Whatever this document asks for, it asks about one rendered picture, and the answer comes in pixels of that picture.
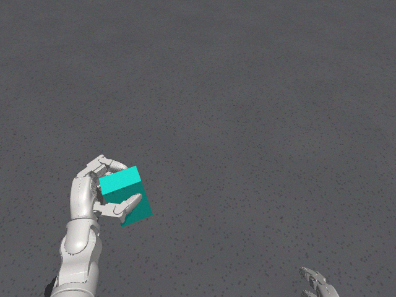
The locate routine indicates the left robot arm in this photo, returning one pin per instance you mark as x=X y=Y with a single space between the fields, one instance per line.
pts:
x=80 y=250

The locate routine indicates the carton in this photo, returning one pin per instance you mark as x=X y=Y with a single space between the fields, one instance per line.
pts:
x=120 y=186

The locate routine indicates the left robot hand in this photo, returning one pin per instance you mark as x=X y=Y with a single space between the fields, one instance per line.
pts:
x=86 y=199

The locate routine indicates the right robot hand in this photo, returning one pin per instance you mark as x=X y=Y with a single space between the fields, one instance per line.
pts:
x=318 y=283

